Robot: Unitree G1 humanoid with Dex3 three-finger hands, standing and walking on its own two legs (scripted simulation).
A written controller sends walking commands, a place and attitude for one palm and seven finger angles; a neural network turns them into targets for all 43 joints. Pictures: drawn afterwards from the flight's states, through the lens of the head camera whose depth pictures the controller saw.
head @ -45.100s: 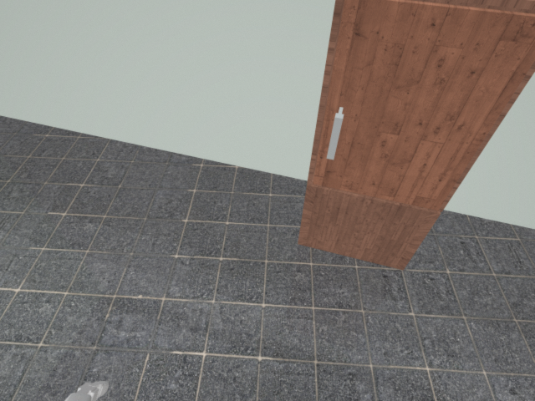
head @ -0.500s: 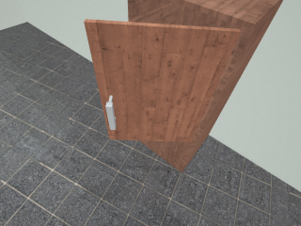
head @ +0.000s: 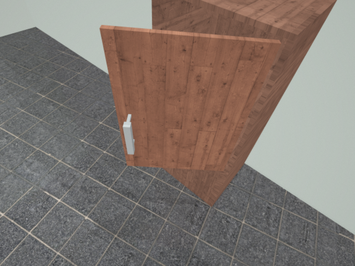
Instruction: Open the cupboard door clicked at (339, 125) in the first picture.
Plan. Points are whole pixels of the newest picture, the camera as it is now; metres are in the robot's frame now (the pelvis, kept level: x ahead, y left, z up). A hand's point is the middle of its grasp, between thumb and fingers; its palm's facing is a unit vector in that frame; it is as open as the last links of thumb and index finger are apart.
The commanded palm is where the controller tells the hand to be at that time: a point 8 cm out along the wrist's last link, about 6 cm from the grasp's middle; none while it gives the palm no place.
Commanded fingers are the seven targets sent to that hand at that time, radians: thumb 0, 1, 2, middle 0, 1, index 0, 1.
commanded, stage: look again from close up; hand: left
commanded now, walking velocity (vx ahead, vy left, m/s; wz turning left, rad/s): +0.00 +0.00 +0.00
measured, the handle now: (130, 134) +0.53 +0.19 -0.10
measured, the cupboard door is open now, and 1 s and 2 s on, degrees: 39 39 39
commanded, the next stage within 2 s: raise the hand with hooked fingers in 0.04 s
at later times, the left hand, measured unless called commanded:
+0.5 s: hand (120, 236) +0.19 +0.14 -0.04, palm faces +0.03 -1.00 +0.05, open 8.2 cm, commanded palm +0.12 +0.22 -0.07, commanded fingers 0.00 0.46 0.71 -0.23 -0.58 -0.23 -0.58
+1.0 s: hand (97, 234) +0.20 +0.20 -0.08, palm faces +0.05 -1.00 -0.01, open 11.2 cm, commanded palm +0.15 +0.25 -0.07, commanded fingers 0.00 -0.13 0.46 -0.27 -0.96 -0.27 -0.96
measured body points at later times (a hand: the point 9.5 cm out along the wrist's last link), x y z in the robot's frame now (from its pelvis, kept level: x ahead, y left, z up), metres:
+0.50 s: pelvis -0.04 -0.03 -0.06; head -0.01 -0.02 +0.38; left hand +0.18 +0.19 -0.04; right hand +0.16 -0.29 -0.12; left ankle -0.03 +0.04 -0.74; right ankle +0.01 -0.11 -0.74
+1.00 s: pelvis -0.04 -0.05 -0.11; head +0.07 -0.04 +0.33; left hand +0.19 +0.25 -0.08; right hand +0.15 -0.26 -0.20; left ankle -0.03 +0.04 -0.74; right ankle +0.01 -0.12 -0.74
